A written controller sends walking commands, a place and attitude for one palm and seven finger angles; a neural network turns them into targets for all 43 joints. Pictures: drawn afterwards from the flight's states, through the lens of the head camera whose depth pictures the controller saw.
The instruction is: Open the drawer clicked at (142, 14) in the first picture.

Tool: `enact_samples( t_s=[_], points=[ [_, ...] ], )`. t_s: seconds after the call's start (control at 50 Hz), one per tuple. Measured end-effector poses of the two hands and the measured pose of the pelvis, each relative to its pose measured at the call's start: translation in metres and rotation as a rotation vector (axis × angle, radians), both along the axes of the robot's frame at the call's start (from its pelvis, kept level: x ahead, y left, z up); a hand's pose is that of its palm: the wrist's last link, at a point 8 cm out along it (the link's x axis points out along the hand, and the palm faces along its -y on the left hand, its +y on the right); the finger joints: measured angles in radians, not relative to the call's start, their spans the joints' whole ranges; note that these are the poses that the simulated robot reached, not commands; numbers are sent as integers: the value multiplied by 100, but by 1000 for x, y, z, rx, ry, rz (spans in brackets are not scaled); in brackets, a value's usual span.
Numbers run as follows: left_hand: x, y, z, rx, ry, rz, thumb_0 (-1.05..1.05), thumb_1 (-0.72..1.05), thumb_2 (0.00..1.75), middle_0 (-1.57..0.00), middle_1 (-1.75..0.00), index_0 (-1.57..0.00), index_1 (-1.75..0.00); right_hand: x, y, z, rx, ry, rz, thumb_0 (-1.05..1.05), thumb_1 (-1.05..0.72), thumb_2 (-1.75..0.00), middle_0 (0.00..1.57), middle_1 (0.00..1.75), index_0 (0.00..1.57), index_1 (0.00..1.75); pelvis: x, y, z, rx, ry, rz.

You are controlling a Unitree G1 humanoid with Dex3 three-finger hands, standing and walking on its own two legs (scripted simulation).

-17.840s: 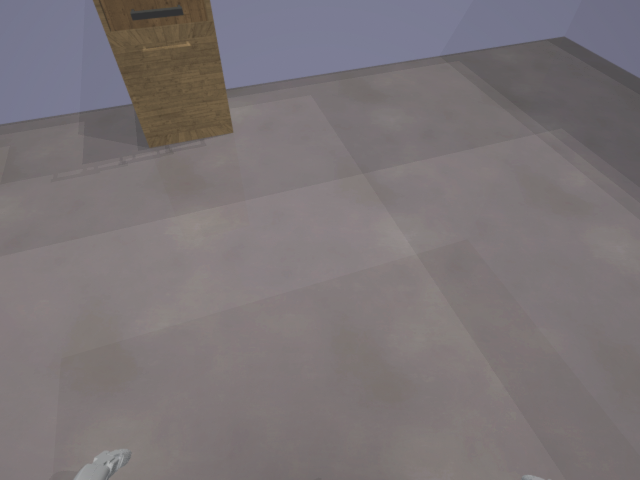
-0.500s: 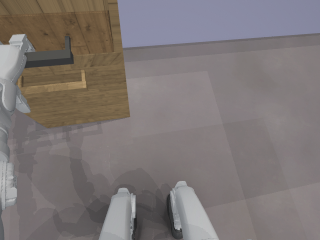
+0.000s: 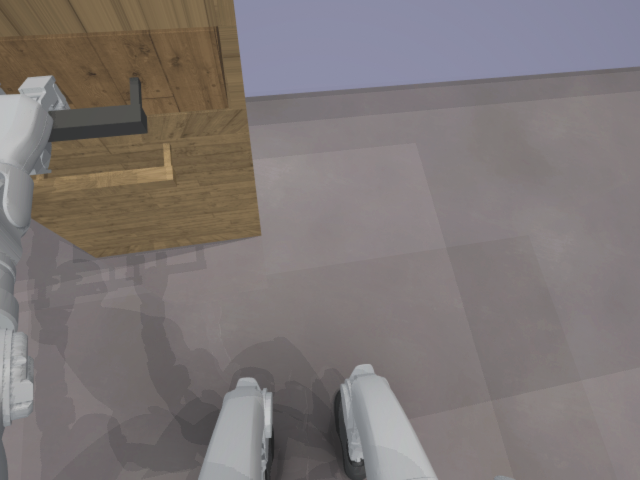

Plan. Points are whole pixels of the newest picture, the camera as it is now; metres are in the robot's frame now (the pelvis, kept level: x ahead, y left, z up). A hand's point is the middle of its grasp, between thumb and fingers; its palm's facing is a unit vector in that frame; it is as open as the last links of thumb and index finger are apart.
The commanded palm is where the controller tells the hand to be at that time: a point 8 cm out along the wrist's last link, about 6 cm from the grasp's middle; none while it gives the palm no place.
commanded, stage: close the thumb around the handle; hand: left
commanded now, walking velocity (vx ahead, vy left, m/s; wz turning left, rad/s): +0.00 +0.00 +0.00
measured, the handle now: (54, 109) +0.54 +0.30 +0.00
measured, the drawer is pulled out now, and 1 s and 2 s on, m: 0.00 0.10 0.21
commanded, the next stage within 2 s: pull the drawer open in 0.12 s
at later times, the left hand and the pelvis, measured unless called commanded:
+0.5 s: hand (33, 173) +0.47 +0.33 -0.02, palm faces -0.10 -0.05 -0.99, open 5.6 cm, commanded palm +0.45 +0.30 +0.03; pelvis +0.01 +0.00 +0.02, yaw -1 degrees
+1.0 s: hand (31, 234) +0.40 +0.31 -0.02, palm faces -0.06 -0.03 -1.00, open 5.5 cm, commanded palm +0.38 +0.30 +0.03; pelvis +0.02 +0.00 +0.03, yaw +1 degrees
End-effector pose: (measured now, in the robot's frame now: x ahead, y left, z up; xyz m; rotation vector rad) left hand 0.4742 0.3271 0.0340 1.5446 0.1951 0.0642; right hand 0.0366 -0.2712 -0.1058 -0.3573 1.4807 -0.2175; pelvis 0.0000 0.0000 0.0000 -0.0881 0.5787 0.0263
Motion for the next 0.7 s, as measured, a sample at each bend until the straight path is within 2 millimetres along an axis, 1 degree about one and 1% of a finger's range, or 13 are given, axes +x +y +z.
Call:
enact_samples(
  t_s=[0.06,0.34,0.44,0.52,0.7],
  points=[
    [0,0,0,3,4,2,0,72,82,-38,-133,-41,-133,2,0,0,3,-2,-1,0,-90,-89,20,30,21,30,1,0,1,0,-1,-1],
    [-3,-1,0,2,9,3,0,72,81,-37,-134,-40,-135,7,0,4,7,-1,-7,0,-90,-89,20,30,21,30,6,0,6,2,-6,-5],
    [-13,-2,0,-9,13,1,0,72,79,-36,-135,-40,-135,11,3,8,22,-4,-14,0,-90,-89,20,30,20,30,10,2,12,6,-19,-13],
    [-24,-3,1,-21,16,-3,1,72,78,-35,-135,-41,-135,18,6,11,33,-14,-13,0,-90,-89,20,30,20,30,14,3,17,10,-30,-16],
    [-53,-7,0,-36,-6,-17,1,71,79,-34,-135,-41,-135,44,8,13,53,-68,15,0,-90,-89,20,30,21,30,20,4,23,17,-56,-17]
  ],
)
